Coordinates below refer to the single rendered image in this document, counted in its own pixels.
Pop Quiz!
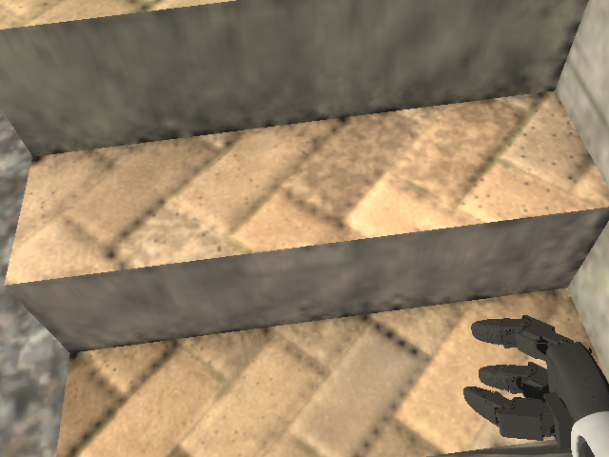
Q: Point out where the robot right hand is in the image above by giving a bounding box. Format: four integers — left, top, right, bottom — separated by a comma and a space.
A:
463, 315, 609, 449

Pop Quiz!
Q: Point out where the right robot forearm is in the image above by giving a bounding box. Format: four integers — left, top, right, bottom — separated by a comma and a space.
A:
571, 411, 609, 457

